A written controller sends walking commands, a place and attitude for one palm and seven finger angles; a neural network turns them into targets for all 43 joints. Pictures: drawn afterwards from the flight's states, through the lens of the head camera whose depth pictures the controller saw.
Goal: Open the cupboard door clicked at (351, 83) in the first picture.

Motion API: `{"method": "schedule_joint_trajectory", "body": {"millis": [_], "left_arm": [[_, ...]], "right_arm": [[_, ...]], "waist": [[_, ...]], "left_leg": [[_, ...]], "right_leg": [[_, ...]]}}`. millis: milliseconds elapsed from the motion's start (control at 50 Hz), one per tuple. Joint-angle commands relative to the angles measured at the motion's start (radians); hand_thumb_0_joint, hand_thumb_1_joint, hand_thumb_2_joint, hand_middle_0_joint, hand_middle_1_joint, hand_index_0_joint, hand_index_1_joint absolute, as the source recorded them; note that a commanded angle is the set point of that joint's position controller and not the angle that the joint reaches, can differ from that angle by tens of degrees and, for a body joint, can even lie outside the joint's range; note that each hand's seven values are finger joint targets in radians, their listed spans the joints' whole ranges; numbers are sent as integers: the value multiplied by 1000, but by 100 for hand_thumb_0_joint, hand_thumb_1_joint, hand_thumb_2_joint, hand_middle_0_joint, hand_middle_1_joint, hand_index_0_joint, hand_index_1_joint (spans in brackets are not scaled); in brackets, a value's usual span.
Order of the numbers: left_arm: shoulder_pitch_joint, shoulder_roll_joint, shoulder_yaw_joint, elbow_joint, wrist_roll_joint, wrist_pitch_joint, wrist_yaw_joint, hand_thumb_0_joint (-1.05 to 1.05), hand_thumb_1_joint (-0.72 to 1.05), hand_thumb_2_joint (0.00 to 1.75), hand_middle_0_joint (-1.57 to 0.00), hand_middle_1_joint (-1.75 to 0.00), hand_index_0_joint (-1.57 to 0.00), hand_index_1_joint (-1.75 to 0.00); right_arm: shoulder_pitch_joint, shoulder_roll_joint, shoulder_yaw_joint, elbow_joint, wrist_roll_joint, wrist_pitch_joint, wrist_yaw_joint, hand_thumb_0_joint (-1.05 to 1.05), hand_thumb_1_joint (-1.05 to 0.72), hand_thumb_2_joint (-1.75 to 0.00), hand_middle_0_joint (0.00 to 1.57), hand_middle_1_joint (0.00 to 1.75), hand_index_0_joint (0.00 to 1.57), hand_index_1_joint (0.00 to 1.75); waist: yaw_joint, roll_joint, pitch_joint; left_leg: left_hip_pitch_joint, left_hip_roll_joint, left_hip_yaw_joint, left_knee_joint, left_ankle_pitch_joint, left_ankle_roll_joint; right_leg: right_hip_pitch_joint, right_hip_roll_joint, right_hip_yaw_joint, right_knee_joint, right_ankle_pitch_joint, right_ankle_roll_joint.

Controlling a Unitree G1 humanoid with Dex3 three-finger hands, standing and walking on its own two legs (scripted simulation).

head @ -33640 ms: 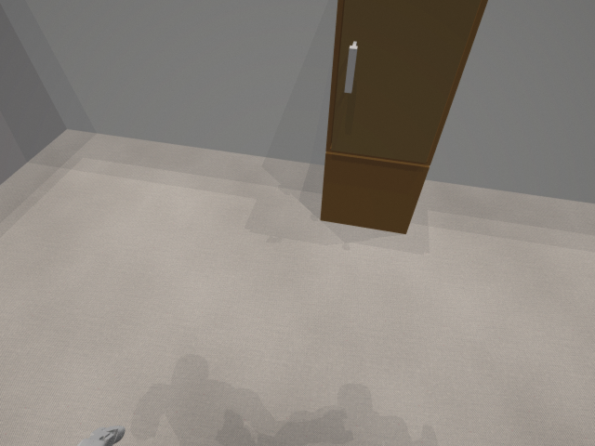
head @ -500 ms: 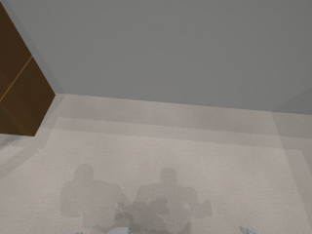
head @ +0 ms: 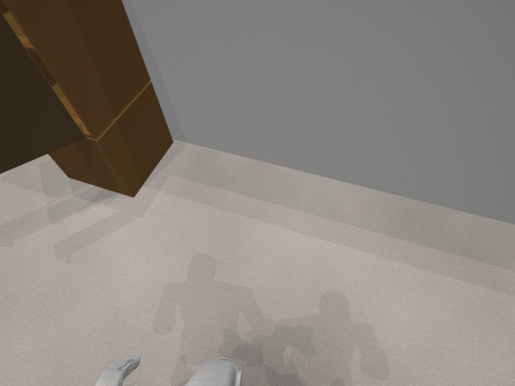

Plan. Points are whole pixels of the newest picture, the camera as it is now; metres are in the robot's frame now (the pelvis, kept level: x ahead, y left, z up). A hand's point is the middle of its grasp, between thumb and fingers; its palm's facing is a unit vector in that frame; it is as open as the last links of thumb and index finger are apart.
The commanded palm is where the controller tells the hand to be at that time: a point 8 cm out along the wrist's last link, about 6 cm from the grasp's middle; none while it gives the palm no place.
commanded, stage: turn to face it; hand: left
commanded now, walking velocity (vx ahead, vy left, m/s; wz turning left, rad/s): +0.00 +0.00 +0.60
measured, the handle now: out of the picture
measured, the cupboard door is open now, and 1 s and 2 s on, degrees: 54 54 54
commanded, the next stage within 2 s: take the last steps up to it in 0.92 s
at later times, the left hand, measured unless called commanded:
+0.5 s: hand out of the picture +0.05 +0.24 -0.16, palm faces +0.31 -0.91 -0.27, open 7.4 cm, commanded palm none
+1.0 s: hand out of the picture -0.03 +0.19 -0.18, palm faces +0.54 -0.81 -0.22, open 7.4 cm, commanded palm none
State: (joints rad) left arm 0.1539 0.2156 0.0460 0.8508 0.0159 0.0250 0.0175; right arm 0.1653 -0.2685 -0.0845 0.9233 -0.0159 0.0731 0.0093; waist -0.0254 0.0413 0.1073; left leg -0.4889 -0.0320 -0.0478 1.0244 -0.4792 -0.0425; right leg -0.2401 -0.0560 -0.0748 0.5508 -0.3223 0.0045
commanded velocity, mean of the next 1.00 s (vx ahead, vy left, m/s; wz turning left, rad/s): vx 0.00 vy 0.00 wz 0.45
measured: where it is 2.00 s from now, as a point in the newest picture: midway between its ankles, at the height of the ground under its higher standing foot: outside the picture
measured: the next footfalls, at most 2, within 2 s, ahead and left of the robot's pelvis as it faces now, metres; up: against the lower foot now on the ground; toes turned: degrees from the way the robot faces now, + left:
left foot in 0.22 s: +0.05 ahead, +0.13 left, +0.00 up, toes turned +12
right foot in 0.56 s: +0.10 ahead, -0.14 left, +0.00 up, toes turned +18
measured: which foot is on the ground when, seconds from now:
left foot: up 0.00-0.20, down 0.22-0.56, up 0.58-0.82, down 0.84-1.00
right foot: down 0.00-0.22, up 0.24-0.54, down 0.56-0.84, up 0.86-1.00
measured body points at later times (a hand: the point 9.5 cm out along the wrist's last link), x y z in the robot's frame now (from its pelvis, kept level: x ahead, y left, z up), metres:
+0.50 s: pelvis +0.01 -0.01 +0.00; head +0.06 +0.01 +0.45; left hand +0.03 +0.28 -0.14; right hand +0.18 -0.23 -0.14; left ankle +0.01 +0.12 -0.73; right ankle +0.05 -0.15 -0.70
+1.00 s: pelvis +0.03 -0.01 +0.00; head +0.06 +0.03 +0.44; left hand -0.06 +0.23 -0.16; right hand +0.25 -0.17 -0.13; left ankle -0.02 +0.09 -0.73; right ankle +0.07 -0.15 -0.69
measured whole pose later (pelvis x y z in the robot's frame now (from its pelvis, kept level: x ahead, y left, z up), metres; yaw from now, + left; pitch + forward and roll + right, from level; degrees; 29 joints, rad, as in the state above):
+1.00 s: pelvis +0.03 -0.01 +0.00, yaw +32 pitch +0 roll +0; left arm 0.19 0.24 0.05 0.95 0.01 0.07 0.01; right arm 0.13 -0.20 -0.02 0.91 -0.03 0.02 -0.02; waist 0.01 -0.04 0.10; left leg -0.29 -0.01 0.00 0.57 -0.28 0.02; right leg -0.39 -0.07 -0.05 0.96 -0.53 0.07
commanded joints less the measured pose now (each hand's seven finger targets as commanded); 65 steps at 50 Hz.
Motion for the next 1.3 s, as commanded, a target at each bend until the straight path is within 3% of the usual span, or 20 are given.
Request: {"method": "schedule_joint_trajectory", "body": {"millis": [0, 80, 160, 200, 240, 320, 480, 500, 540, 640, 760, 800, 820, 840, 1000, 1080, 1120, 1140, 1200, 1280], "left_arm": [[38, 169, 42, -57, 4, -27, 17, 0, 90, 90, -20, -30, -20, -30], [110, 220, 58, -29, 11, -27, 13, 0, 90, 90, -20, -30, -20, -30], [86, 227, 63, -26, -3, -22, 1, 0, 90, 90, -20, -30, -20, -30], [32, 116, 34, -90, -14, -14, -6, 0, 90, 90, -20, -30, -20, -30], [-40, 141, 33, -120, -5, 1, -1, 0, 90, 90, -20, -30, -20, -30], [6, 131, 43, -52, -1, 15, -9, 0, 90, 90, -20, -30, -20, -30], [84, 122, 43, -35, -6, -1, -9, 0, 90, 90, -20, -30, -20, -30], [132, 152, 51, -25, -4, -8, -3, 0, 90, 90, -20, -30, -20, -30], [135, 287, 74, -40, 17, -19, 9, 0, 90, 90, -20, -30, -20, -30], [10, 176, 41, -60, 10, -22, 12, 0, 90, 90, -20, -30, -20, -30], [131, 218, 54, 4, 7, -28, 5, 0, 90, 90, -20, -30, -20, -30], [104, 175, 46, -12, -11, -23, -1, 0, 90, 90, -20, -30, -20, -30], [81, 107, 24, -40, -16, -18, -4, 0, 90, 90, -20, -30, -20, -30], [26, 118, 17, -46, -12, -5, 4, 0, 90, 90, -20, -30, -20, -30], [39, 80, 17, 25, -10, 8, -8, 0, 90, 90, -20, -30, -20, -30], [162, 88, 29, 72, 1, -11, -22, 0, 90, 90, -20, -30, -20, -30], [256, 241, 66, 81, 22, -30, -11, 0, 90, 90, -20, -30, -20, -30], [248, 255, 63, 69, 12, -32, -4, 0, 90, 90, -20, -30, -20, -30], [116, 166, 44, 48, 6, -62, -6, 0, 90, 90, -20, -30, -20, -30], [197, 141, 41, 92, 4, -90, -6, 0, 90, 90, -20, -30, -20, -30]], "right_arm": [[-75, -48, -6, -105, 5, -22, 16, 0, -90, -90, 20, 30, 20, 30], [-126, -21, 9, -116, 8, -32, 24, 0, -90, -90, 20, 30, 20, 30], [-10, -66, 0, -90, 3, -44, 19, 0, -90, -90, 20, 30, 20, 30], [142, -253, -48, -73, -9, -55, 1, 0, -90, -90, 20, 30, 20, 30], [145, -250, -40, -70, -9, -51, -16, 0, -90, -90, 20, 30, 20, 30], [-9, -175, -16, -100, -9, -56, -29, 0, -90, -90, 20, 30, 20, 30], [-58, -178, -30, -109, -7, -40, -19, 0, -90, -90, 20, 30, 20, 30], [-75, -153, -28, -118, 1, -38, -16, 0, -90, -90, 20, 30, 20, 30], [-95, -75, -17, -153, 8, -38, -5, 0, -90, -90, 20, 30, 20, 30], [-52, -52, -9, -99, 2, -20, 14, 0, -90, -90, 20, 30, 20, 30], [-46, -11, 20, -78, 6, -49, 9, 0, -90, -90, 20, 30, 20, 30], [52, -103, 2, -52, -1, -68, 0, 0, -90, -90, 20, 30, 20, 30], [108, -189, -18, -47, -8, -72, -10, 0, -90, -90, 20, 30, 20, 30], [129, -201, -18, -35, -9, -60, -22, 0, -90, -90, 20, 30, 20, 30], [25, -140, 9, -38, -14, -68, -46, 0, -90, -90, 20, 30, 20, 30], [-35, -121, 10, -37, -4, -55, -31, 0, -90, -90, 20, 30, 20, 30], [-71, -18, 22, -85, 6, -56, -12, 0, -90, -90, 20, 30, 20, 30], [-134, -86, 10, -110, -8, -51, 0, 0, -90, -90, 20, 30, 20, 30], [-93, -65, -3, -63, -14, -43, 22, 0, -90, -90, 20, 30, 20, 30], [-88, -12, 13, -48, -6, -50, 38, 0, -90, -90, 20, 30, 20, 30]], "waist": [[34, -287, -118], [74, -232, -132], [4, -184, -176], [-82, 271, -244], [-69, 68, -201], [4, 154, -161], [48, 105, -164], [74, 46, -166], [99, -359, -135], [21, -306, -86], [50, -217, -161], [-8, -29, -229], [-33, 224, -231], [-43, 163, -217], [9, 94, -198], [76, 68, -147], [142, -406, -64], [148, -317, 6], [48, -237, 51], [66, -195, -32]], "left_leg": [[-52, 56, 69, 1, 4, -25], [41, 32, 141, -251, 24, -16], [299, 17, 143, -547, 277, 16], [554, 429, -409, -640, 875, 251], [459, 451, -374, -636, 742, 317], [319, 260, -227, -656, 556, 208], [143, 184, -263, -602, 381, 159], [60, 136, -235, -531, 299, 121], [-112, -44, 12, -89, -100, 9], [-25, 49, 48, 53, -10, -3], [173, -1, 137, -460, 136, 8], [440, 141, -25, -632, 494, 66], [526, 383, -327, -646, 887, 207], [470, 424, -312, -625, 962, 281], [370, 273, -159, -618, 814, 221], [121, 162, -135, -602, 129, 151], [-227, -43, 69, -159, -126, 36], [-235, 26, -6, 38, -98, 39], [-199, 91, -28, 162, 147, 24], [-177, 92, 56, 1, 230, -8]], "right_leg": [[166, -255, 82, -167, 618, -125], [210, -282, 57, -105, 666, -115], [90, -257, -27, 83, 576, -25], [-335, -52, -76, 498, -328, 100], [-369, -77, 66, 615, -296, 77], [-275, -42, 81, 539, -142, 74], [52, 50, 26, 33, -8, 56], [161, 10, 63, -120, 43, 47], [151, -409, 482, -344, -7, -135], [44, -264, 128, -218, 363, -128], [174, -243, 57, -29, 626, -74], [-28, -170, -29, 172, 383, 25], [-250, -56, -52, 349, -214, 88], [-244, -56, 44, 449, -325, 72], [-123, -2, 42, 305, -181, 51], [156, 41, -12, -41, -33, 34], [280, -354, 526, -398, -372, -109], [136, -453, 603, -475, -443, -176], [17, -325, 369, -437, -276, -122], [184, -274, 144, -386, 102, -95]]}}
